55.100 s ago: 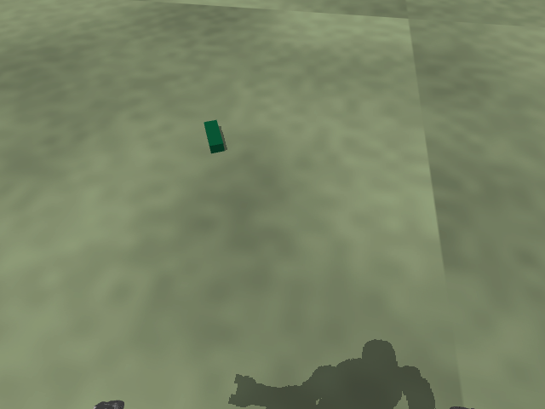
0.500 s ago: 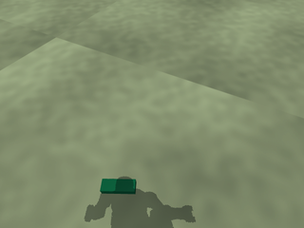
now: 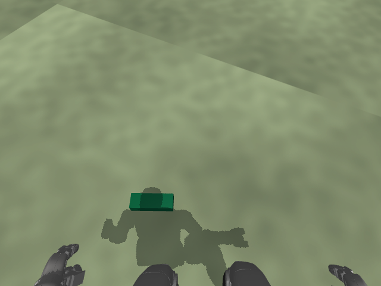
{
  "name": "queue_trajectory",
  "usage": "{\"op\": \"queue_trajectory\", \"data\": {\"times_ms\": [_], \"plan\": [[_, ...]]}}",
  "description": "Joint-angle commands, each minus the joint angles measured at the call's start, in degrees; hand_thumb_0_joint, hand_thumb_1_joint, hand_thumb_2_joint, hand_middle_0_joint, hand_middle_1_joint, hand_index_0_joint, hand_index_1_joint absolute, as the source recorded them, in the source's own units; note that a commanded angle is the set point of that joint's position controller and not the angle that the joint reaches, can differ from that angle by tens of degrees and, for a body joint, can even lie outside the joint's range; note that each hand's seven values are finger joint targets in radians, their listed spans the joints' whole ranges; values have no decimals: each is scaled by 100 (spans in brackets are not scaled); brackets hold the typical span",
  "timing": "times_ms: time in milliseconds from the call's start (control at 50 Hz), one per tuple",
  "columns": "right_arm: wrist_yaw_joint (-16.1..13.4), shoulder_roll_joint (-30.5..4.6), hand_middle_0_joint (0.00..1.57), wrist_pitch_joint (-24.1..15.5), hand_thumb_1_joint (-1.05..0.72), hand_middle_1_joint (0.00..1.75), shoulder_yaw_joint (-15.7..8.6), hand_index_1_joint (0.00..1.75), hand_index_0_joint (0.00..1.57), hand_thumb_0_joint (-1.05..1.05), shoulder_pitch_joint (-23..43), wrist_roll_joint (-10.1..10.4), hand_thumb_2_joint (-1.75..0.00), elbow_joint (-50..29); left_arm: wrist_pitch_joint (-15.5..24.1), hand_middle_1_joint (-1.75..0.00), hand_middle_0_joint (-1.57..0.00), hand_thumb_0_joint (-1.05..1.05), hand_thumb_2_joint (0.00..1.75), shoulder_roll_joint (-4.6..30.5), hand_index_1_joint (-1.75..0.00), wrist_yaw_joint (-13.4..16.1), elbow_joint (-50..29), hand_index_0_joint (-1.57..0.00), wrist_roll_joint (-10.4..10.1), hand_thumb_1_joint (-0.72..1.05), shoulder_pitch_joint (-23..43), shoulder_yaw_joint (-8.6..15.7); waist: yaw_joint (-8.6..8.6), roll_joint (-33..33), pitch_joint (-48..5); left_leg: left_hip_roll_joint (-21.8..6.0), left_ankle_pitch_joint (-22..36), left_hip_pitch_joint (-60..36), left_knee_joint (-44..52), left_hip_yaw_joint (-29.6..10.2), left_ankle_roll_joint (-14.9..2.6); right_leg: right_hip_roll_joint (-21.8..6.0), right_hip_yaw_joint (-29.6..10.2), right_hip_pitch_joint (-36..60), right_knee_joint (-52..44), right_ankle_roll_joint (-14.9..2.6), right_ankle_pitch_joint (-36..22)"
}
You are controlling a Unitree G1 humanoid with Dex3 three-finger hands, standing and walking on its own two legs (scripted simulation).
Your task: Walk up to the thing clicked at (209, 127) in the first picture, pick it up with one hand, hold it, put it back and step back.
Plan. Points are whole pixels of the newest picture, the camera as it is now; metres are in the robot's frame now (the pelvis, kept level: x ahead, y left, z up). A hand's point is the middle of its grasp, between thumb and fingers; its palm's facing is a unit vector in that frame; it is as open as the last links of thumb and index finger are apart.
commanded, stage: step back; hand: left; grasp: from above
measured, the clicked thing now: (152, 202) +0.47 +0.20 -0.73
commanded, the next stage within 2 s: none
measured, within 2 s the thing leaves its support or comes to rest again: neither
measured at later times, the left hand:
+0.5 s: hand out of the picture +0.04 +0.28 -0.14, palm faces -0.11 -0.91 -0.40, open 7.4 cm
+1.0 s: hand out of the picture -0.08 +0.31 -0.14, palm faces -0.04 -0.94 -0.34, open 7.4 cm
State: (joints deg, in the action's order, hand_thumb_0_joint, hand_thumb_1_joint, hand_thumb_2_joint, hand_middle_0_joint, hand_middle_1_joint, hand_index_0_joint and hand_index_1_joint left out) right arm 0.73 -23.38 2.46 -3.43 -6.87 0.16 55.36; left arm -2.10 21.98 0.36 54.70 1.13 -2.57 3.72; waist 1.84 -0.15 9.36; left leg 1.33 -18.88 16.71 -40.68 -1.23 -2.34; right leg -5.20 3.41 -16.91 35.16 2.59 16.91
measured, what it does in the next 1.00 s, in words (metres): walks backwards: right foot, then left foot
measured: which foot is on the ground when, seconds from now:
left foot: down 0.00-0.48, up 0.50-0.78, down 0.80-1.00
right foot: down 0.00-0.02, up 0.04-0.42, down 0.44-0.82, up 0.84-1.00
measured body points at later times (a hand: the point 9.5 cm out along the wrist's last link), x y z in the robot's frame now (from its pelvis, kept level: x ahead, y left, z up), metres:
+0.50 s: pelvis -0.08 +0.03 +0.00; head -0.02 +0.01 +0.44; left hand +0.04 +0.33 -0.12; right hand +0.01 -0.28 -0.13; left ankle -0.02 +0.10 -0.72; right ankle -0.08 -0.08 -0.72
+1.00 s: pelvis -0.20 +0.06 +0.01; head -0.15 +0.09 +0.46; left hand -0.08 +0.36 -0.12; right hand -0.13 -0.25 -0.09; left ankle -0.19 +0.17 -0.72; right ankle -0.24 -0.09 -0.63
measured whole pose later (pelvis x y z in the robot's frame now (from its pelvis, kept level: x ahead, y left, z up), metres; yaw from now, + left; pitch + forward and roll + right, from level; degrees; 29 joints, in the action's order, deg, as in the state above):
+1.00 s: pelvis -0.20 +0.06 +0.01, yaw -3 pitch -2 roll -2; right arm -0.8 -19.1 1.0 -1.5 -9.5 -1.9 50.3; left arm -4.2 22.7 0.3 46.2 0.5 -8.6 4.8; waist -0.1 2.5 8.8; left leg -0.8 -15.9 14.3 -31.8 -2.2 -0.8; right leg 7.2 -9.2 -27.0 68.2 -0.8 28.1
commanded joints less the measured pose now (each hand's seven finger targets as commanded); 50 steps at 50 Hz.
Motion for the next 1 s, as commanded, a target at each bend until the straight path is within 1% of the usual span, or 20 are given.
{"op": "queue_trajectory", "data": {"times_ms": [0,40,80,120,240,360,420,440,480,500,560,700,760,780,800,820,840,860,920,980], "plan": [[-120,-1468,20,-184,-90,30,-413,30,20,0,-539,-247,-90,-349,-61,-30,-20,0,90,710,-30,128,-766,-20,-189,90,200,220,5,-1352,-1051,-1433,5032,-1217,1851,-1976,-167,931,-604,-866,1756,-483,1395],[-169,-1719,20,-201,-90,30,-449,30,20,0,-463,-189,-90,-502,-131,-30,-20,0,90,787,-30,239,-679,-20,-146,90,-57,196,52,-1157,-1291,-1903,5203,-1122,1650,-2326,-570,1072,-1392,-948,2618,-488,2152],[-237,-1453,20,-205,-90,30,-411,30,20,0,29,-162,-90,-691,-122,-30,-20,0,90,981,-30,272,-605,-20,-138,90,19,244,-53,-1015,-1363,-1607,4729,-1180,1471,-1762,-539,985,-1657,-1022,2986,-489,1739],[-300,-1144,20,-224,-90,30,-327,30,20,0,210,-179,-90,-802,-117,-30,-20,0,90,1010,-30,261,-566,-20,-187,90,-358,250,-286,-905,-1538,-1322,4713,-1629,1231,-1199,-526,984,-1466,-1220,3144,-421,1199],[-359,-980,20,-179,-90,30,-345,30,20,0,-369,-129,-90,-776,-16,-30,-20,0,90,968,-30,214,-791,-20,-86,90,-209,264,100,-634,-1265,-1360,4427,-2225,1211,-1156,-569,836,-1117,-1141,1711,-168,1058],[-292,-1163,20,-155,-90,30,-373,30,20,0,-55,-101,-90,-958,66,-30,-20,0,90,961,-30,140,-710,-20,7,90,-639,308,-29,-603,-1373,-1552,2995,-1371,1209,-1250,-863,600,-655,-80,249,-401,658],[-230,-1163,20,-140,-90,30,-356,30,20,0,218,-26,-90,-1002,138,-30,-20,0,90,1004,-30,97,-554,-20,57,90,-1072,340,-248,-118,-1331,-1284,1853,-300,1038,-1033,-563,476,-821,842,-461,-677,-846],[-218,-1059,20,-144,-90,30,-315,30,20,0,248,2,-90,-1017,148,-30,-20,0,90,1128,-30,83,-579,-20,65,90,-1081,384,-250,302,-1340,-970,1288,83,676,-788,-375,73,-1403,930,-553,-943,-1268],[-214,-832,20,-86,-90,30,-297,30,20,0,285,-6,-90,-985,154,-30,-20,0,90,1718,-30,60,-905,-20,73,90,-529,501,-318,1716,-689,418,-1287,419,-1457,-58,171,-1579,-3387,-180,-1667,-2160,-1407],[-212,-902,20,-67,-90,30,-303,30,20,0,188,-59,-90,-934,179,-30,-20,0,90,1654,-30,83,-1065,-20,94,90,-364,485,-311,1497,-455,440,-1678,370,-2280,-577,226,-1738,-3605,-643,-1745,-2267,-1644],[-165,-842,20,-77,-90,30,-223,30,20,0,-209,15,-90,-730,196,-30,-20,0,90,1240,-30,141,-1196,-20,41,90,-124,438,-135,702,-537,636,-1067,581,-2699,-827,204,-916,-2148,-292,-1455,-1722,-2186],[-243,-751,20,-208,-90,30,-149,30,20,0,-320,-33,-90,-949,86,-30,-20,0,90,1210,-30,158,-1347,-20,126,90,-645,416,-424,1072,-1503,53,-1109,812,-39,-265,336,-738,-1652,1935,-494,-1451,-3317],[-254,-693,20,-282,-90,30,-212,30,20,0,-776,-117,-90,-773,-49,-30,-20,0,90,1305,-30,92,-1429,-20,-5,90,-529,406,-161,1073,-1676,47,793,-208,2126,136,270,-400,-1288,1621,250,-1092,-3155],[-259,-892,20,-303,-90,30,-291,30,20,0,-735,-194,-90,-803,-85,-30,-20,0,90,1146,-30,65,-1511,-20,-37,90,-527,349,-182,781,-1620,-282,1461,-794,2030,-384,124,-188,-1269,735,372,-792,-2287],[-254,-1369,20,-302,-90,30,-417,30,20,0,-683,-279,-90,-850,-97,-30,-20,0,90,905,-30,52,-1571,-20,-58,90,-573,305,-184,-346,-1589,-1348,2114,-1337,2067,-1733,-212,445,-971,-422,990,-537,-761],[-202,-1823,20,-267,-90,30,-484,30,20,0,-261,-264,-90,-963,-93,-30,-20,0,90,952,-30,105,-1605,-20,-55,90,-337,348,-140,-1139,-1225,-2172,2672,-804,2155,-2476,-917,1195,-810,-1021,1854,-372,1711],[-212,-2007,20,-275,-90,30,-521,30,20,0,-215,-230,-90,-1033,-82,-30,-20,0,90,1097,-30,179,-1603,-20,30,90,-54,426,170,-1440,-932,-2702,2527,84,2327,-2993,-1556,984,-1395,-760,2821,-305,2121],[-247,-1770,20,-302,-90,30,-468,30,20,0,-1,-227,-90,-1024,-87,-30,-20,0,90,1215,-30,168,-1497,-20,44,90,-43,446,23,-1115,-691,-2513,2402,384,2280,-2585,-1519,916,-1502,-699,3402,-331,1765],[-277,-1181,20,-321,-90,30,-265,30,20,0,401,-233,-90,-1153,-101,-30,-20,0,90,1017,-30,82,-1249,-20,-102,90,-777,445,-443,-750,-732,-1381,3370,-511,1679,-1002,-798,1231,-1561,-1240,3831,-395,1069],[-300,-1077,20,-315,-90,30,-286,30,20,0,-189,-183,-90,-1071,-73,-30,-20,0,90,969,-30,73,-1296,-20,-32,90,-695,470,-129,-739,-953,-1351,3662,-1467,1365,-1102,-885,1139,-1385,-1446,3235,-150,1109]]}}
